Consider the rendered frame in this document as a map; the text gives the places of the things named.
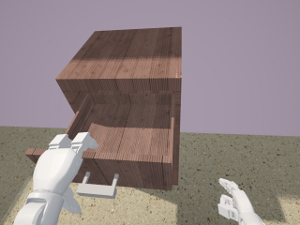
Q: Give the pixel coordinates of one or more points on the handle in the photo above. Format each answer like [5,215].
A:
[97,191]

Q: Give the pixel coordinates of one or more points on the drawer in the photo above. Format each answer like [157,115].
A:
[135,137]

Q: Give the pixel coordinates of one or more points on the left robot hand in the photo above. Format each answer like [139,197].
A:
[57,167]

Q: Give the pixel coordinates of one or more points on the right robot hand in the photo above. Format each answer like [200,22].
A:
[232,207]

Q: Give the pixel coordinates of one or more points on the right robot forearm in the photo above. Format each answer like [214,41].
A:
[249,218]

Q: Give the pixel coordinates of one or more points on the left robot forearm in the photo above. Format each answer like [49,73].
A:
[40,208]

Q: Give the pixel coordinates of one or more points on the cabinet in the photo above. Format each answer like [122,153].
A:
[129,61]

